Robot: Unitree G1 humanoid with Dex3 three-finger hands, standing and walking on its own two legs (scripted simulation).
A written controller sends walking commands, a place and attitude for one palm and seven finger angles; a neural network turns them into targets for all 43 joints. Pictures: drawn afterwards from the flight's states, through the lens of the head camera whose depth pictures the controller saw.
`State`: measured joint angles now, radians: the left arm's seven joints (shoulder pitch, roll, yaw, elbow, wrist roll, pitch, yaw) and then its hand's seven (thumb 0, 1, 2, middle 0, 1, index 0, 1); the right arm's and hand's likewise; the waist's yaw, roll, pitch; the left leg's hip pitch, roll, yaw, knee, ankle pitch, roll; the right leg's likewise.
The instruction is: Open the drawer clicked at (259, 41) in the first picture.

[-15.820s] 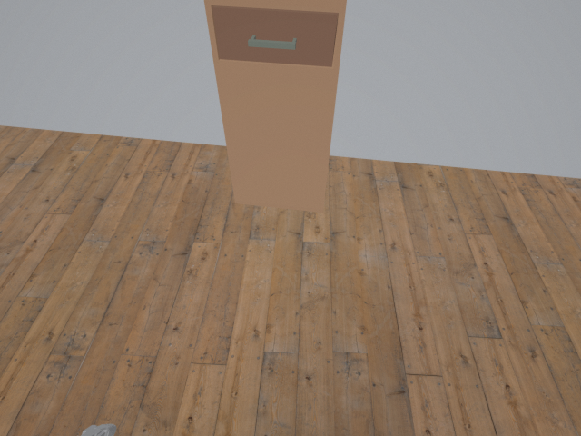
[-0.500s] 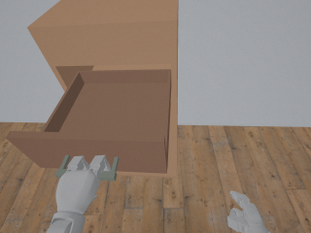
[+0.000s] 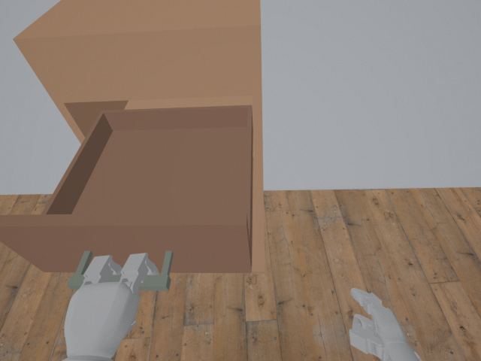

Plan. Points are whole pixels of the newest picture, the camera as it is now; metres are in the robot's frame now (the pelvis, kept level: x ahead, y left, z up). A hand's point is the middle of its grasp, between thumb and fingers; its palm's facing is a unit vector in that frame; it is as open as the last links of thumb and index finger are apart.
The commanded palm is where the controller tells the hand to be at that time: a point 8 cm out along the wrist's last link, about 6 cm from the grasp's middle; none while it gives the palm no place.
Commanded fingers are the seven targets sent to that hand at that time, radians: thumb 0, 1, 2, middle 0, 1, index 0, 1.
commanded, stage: pull the drawer open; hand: left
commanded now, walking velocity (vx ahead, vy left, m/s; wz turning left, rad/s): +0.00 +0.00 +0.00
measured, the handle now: (123, 270) +0.24 +0.21 +0.06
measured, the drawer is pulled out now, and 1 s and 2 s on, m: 0.30 0.30 0.30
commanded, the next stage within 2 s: open the thumb to release the handle in 0.06 s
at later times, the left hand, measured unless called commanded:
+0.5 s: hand (117, 309) +0.19 +0.21 +0.03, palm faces +0.04 -0.13 -0.99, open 8.7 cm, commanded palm +0.16 +0.20 +0.08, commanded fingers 0.00 -0.36 0.36 -0.31 -1.22 -0.31 -1.22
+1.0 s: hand (120, 307) +0.19 +0.21 +0.03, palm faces +0.06 -0.14 -0.99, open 13.8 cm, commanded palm +0.17 +0.20 +0.08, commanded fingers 0.00 -0.50 0.30 -0.30 -1.20 -0.30 -1.20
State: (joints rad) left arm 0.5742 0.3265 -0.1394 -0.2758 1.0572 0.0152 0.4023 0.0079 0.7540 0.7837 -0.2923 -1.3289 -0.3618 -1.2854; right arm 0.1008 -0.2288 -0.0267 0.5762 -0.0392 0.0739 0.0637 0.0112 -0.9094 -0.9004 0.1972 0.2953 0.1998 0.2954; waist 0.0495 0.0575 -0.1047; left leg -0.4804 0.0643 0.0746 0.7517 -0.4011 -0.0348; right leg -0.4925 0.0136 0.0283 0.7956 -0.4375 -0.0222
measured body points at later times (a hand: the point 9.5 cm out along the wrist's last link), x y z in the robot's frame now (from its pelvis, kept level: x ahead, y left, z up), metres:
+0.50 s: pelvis -0.01 +0.00 +0.01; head +0.01 -0.03 +0.45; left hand +0.18 +0.21 +0.09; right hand +0.22 -0.20 -0.10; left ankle -0.02 +0.14 -0.71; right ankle -0.02 -0.11 -0.71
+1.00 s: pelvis -0.02 +0.01 +0.01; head +0.00 -0.02 +0.46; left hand +0.18 +0.21 +0.08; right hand +0.20 -0.19 -0.10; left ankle -0.02 +0.14 -0.71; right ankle -0.02 -0.11 -0.71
